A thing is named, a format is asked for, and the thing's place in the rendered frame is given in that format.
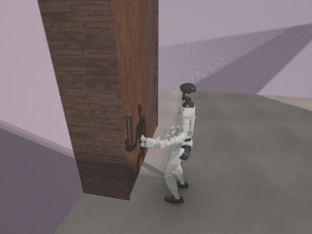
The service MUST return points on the left robot hand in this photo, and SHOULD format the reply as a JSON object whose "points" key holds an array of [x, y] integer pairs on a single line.
{"points": [[150, 142]]}

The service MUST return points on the wardrobe door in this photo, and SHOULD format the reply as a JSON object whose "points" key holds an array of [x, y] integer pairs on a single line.
{"points": [[149, 37], [130, 43]]}

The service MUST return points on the robot head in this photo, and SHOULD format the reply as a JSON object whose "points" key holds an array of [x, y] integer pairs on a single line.
{"points": [[187, 88]]}

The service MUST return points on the left robot forearm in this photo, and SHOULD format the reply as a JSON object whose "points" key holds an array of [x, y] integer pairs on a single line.
{"points": [[170, 141]]}

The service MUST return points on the right robot hand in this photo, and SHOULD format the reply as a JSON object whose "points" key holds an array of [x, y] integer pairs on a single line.
{"points": [[173, 130]]}

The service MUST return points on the robot right foot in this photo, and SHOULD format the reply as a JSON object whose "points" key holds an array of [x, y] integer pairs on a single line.
{"points": [[185, 185]]}

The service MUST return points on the robot left upper arm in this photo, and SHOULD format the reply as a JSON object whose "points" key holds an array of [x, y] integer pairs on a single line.
{"points": [[185, 121]]}

